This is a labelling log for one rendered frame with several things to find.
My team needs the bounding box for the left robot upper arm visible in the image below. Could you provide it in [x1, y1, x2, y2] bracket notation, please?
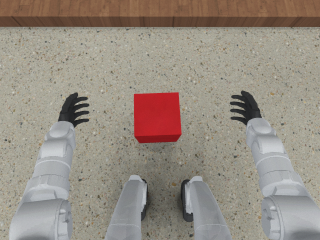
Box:
[11, 198, 73, 240]

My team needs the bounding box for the right robot thigh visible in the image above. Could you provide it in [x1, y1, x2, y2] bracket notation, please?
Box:
[185, 181, 233, 240]

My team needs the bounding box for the right robot foot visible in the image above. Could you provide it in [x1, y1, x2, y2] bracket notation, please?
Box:
[181, 179, 194, 222]

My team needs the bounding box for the robot right hand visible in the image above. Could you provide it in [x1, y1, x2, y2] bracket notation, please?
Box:
[230, 90, 262, 127]

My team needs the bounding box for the robot left forearm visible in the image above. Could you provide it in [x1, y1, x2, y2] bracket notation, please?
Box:
[9, 121, 76, 240]

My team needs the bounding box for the robot right forearm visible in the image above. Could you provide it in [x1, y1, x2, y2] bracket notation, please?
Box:
[246, 117, 320, 212]

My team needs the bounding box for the robot left hand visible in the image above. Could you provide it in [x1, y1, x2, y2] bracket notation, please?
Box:
[58, 92, 90, 128]

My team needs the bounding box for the right robot upper arm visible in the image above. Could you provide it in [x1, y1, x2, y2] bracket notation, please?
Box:
[261, 195, 320, 240]

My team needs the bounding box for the carton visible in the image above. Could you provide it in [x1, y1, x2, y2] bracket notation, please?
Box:
[134, 92, 182, 143]

